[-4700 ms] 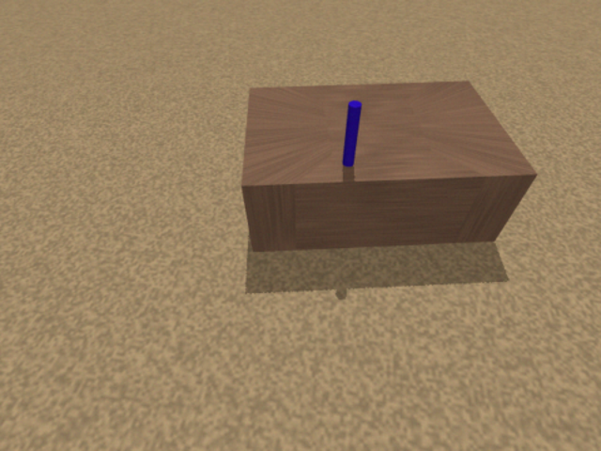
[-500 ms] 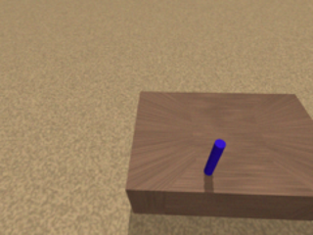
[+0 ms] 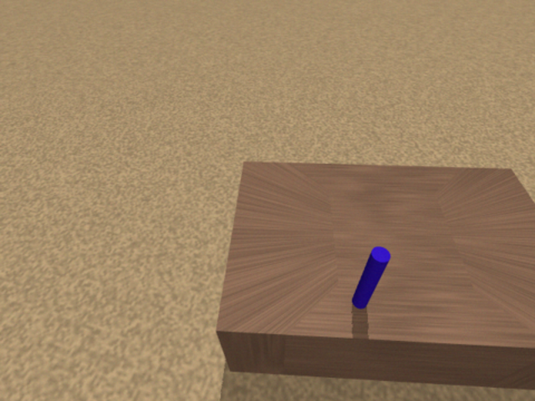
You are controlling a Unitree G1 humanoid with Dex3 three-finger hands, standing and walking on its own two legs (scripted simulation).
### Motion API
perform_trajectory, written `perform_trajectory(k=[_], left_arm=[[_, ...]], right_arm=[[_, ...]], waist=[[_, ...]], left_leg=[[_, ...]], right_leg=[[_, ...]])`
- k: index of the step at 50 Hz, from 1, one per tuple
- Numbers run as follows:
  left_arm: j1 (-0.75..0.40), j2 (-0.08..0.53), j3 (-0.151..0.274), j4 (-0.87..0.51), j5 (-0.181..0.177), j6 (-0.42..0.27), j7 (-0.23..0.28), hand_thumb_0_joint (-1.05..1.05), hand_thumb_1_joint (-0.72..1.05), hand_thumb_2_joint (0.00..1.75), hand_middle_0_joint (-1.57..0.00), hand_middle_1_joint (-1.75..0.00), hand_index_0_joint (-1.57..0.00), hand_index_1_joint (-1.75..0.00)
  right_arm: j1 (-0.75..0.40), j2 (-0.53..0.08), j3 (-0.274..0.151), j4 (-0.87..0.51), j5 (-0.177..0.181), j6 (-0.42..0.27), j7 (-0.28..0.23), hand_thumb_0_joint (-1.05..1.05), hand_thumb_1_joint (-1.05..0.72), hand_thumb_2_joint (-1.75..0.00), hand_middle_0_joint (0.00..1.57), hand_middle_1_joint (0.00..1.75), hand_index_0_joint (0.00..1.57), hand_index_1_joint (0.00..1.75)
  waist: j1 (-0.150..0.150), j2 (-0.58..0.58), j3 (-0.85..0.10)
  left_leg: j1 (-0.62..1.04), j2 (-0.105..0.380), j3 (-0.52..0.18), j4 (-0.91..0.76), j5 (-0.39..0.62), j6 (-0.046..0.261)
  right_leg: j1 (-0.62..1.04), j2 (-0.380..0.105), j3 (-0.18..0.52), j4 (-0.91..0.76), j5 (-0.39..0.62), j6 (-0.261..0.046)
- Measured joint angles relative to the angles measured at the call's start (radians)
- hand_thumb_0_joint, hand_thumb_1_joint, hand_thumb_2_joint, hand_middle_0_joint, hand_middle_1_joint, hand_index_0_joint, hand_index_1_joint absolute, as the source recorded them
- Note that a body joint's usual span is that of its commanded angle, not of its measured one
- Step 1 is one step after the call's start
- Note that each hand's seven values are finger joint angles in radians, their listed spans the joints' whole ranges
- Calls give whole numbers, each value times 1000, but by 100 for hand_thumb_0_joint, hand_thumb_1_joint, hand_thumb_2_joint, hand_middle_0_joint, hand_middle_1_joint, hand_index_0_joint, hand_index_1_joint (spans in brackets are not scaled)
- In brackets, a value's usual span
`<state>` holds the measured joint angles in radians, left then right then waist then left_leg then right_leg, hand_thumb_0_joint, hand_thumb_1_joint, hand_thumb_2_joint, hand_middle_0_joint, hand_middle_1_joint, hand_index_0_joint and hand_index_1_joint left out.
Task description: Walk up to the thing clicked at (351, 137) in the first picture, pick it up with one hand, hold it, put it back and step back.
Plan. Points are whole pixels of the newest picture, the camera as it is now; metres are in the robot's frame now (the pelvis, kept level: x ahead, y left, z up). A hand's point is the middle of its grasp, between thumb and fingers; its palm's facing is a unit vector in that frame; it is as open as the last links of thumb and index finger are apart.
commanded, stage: stand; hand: right
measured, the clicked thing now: (369, 280) +0.45 -0.23 -0.27
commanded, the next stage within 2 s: go down in 1.98 s
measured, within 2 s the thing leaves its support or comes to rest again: neither
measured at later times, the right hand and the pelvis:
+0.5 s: hand out of the picture +0.08 -0.26 -0.16, palm faces -0.03 +0.94 -0.33, open 7.4 cm; pelvis +0.01 -0.01 +0.00, yaw +0 degrees
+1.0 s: hand out of the picture +0.08 -0.26 -0.16, palm faces -0.04 +0.94 -0.33, open 7.4 cm; pelvis +0.01 -0.01 +0.00, yaw +0 degrees
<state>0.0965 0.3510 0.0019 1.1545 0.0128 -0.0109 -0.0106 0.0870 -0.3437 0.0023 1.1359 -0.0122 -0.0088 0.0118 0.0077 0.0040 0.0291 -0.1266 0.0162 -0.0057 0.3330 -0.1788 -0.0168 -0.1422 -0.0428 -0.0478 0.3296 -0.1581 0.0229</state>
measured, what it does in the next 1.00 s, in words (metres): stands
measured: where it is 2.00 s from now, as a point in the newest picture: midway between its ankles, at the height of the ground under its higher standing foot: outside the picture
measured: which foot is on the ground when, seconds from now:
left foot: down 0.00-1.00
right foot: down 0.00-1.00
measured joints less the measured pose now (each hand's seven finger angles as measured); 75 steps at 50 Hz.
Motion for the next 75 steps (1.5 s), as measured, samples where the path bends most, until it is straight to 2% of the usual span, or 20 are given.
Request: perform_trajectory(k=[33, 75], left_arm=[[3, 1, -1, -13, 0, 1, 1, 1, 91, 90, -21, -30, -21, -30], [17, 3, 0, -19, 0, 1, 2, 1, 91, 90, -21, -30, -21, -30]], right_arm=[[22, -7, 6, 3, 2, 5, -4, 1, -91, -90, 21, 30, 20, 30], [29, -9, 9, -9, 2, 6, -6, 1, -91, -90, 21, 30, 20, 30]], waist=[[-6, 7, 7], [-1, 6, 8]], left_leg=[[21, 15, -7, -13, -3, -13], [24, 18, -6, -11, -9, -14]], right_leg=[[23, 15, -8, -15, -4, -12], [26, 18, -7, -13, -10, -14]])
